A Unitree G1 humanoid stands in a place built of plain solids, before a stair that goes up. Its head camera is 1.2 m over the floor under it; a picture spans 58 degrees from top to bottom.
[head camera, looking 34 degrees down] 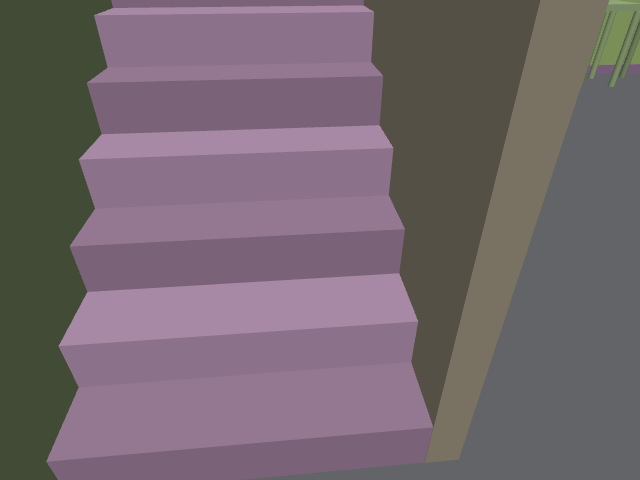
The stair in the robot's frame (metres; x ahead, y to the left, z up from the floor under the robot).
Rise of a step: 0.17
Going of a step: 0.22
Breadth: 0.96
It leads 5 degrees to the left of straight ahead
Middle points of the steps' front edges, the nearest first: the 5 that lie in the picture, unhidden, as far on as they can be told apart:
0.61 0.18 0.17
0.83 0.20 0.34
1.04 0.22 0.51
1.26 0.25 0.68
1.47 0.27 0.84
